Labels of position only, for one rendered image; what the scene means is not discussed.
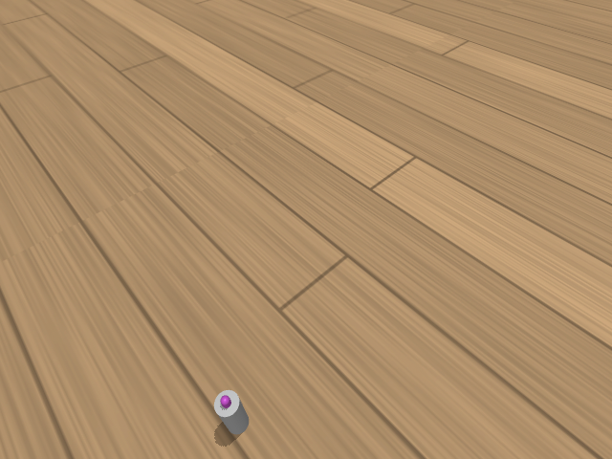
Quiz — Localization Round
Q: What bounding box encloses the bottle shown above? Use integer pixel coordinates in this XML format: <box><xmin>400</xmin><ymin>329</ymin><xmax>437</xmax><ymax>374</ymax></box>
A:
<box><xmin>214</xmin><ymin>390</ymin><xmax>249</xmax><ymax>434</ymax></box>

